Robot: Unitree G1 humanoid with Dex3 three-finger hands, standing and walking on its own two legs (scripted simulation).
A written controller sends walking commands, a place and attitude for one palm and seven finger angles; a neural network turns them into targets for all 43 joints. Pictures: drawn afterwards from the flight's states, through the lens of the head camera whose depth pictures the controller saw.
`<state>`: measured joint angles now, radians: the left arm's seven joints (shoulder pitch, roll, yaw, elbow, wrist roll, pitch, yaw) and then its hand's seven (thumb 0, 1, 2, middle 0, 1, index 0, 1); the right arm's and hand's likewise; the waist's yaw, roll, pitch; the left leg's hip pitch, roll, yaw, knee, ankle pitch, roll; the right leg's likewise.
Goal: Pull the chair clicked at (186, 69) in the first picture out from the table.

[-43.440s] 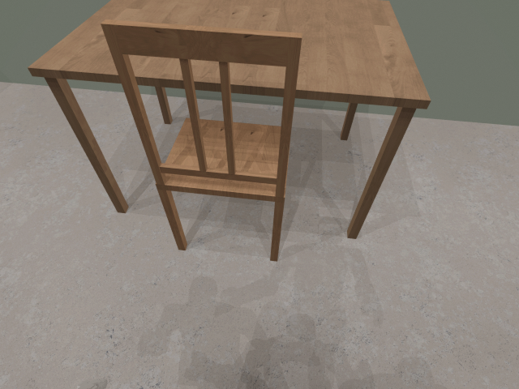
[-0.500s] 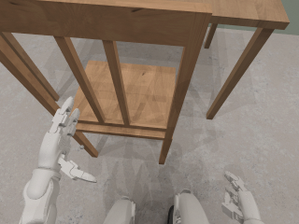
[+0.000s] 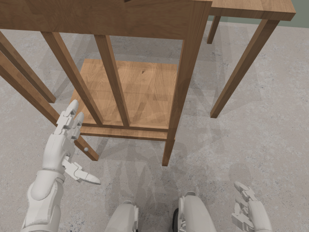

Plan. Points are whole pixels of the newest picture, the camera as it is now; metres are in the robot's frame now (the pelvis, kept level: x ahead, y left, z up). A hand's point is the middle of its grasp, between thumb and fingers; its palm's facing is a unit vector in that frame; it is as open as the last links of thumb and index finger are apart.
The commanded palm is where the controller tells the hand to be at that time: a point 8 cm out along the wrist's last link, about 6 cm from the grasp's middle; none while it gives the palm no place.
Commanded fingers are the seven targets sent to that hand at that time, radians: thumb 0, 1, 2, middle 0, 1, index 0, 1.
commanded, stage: aim the fingers beside a spindle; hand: left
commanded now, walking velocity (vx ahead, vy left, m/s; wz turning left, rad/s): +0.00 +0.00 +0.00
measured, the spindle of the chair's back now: (82, 90) +0.46 +0.20 +0.05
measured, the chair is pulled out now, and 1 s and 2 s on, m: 0.19 0.19 0.19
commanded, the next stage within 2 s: none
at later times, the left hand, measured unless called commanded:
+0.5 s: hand (78, 148) +0.31 +0.19 +0.03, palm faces -0.05 -1.00 -0.07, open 17.0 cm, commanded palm +0.28 +0.24 +0.02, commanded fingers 0.00 -0.50 0.30 -0.06 -0.08 -0.06 -0.08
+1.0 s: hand (84, 149) +0.31 +0.18 +0.02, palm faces -0.08 -1.00 -0.05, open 17.0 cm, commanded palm +0.29 +0.23 +0.03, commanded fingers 0.00 -0.50 0.30 -0.06 -0.08 -0.06 -0.08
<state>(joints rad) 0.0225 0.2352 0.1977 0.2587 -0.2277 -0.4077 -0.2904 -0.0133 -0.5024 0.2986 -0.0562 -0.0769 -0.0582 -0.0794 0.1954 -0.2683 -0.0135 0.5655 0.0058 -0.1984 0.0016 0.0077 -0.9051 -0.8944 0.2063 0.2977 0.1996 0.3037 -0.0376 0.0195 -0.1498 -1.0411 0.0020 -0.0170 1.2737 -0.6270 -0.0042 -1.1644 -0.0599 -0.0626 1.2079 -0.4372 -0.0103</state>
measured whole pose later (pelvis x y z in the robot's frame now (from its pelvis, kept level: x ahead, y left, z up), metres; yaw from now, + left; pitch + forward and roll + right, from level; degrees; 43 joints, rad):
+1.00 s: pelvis +0.00 +0.01 +0.00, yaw +0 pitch +23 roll -1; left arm 0.03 0.24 0.20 0.23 -0.23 -0.38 -0.29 -0.01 -0.50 0.30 -0.05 -0.08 -0.06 -0.08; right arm 0.20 -0.27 -0.01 0.54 0.00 -0.19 0.00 0.01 -0.90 -0.89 0.21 0.30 0.20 0.30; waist -0.03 0.03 -0.15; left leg -1.06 0.00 -0.02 1.29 -0.63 0.00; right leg -1.18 -0.06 -0.06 1.22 -0.44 0.00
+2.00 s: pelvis +0.00 +0.00 +0.00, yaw +0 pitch +23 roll -1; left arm 0.07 0.23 0.20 0.20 -0.24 -0.42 -0.29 -0.01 -0.50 0.30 -0.06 -0.08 -0.06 -0.08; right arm 0.20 -0.27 -0.02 0.54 0.00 -0.21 0.00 0.01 -0.91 -0.89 0.21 0.30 0.20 0.30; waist -0.03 0.02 -0.14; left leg -1.05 0.00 -0.02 1.29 -0.63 0.00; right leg -1.17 -0.06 -0.06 1.21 -0.44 -0.01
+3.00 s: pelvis +0.00 +0.00 -0.01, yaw +0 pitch +23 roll +0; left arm 0.03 0.22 0.15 0.17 -0.22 -0.45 -0.28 -0.01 -0.50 0.30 -0.06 -0.08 -0.06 -0.08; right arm 0.20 -0.27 -0.02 0.55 0.00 -0.22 -0.01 0.01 -0.91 -0.89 0.21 0.30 0.20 0.30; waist -0.03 0.02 -0.14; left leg -1.07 0.00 -0.02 1.30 -0.63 -0.01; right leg -1.20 -0.06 -0.06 1.23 -0.44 -0.02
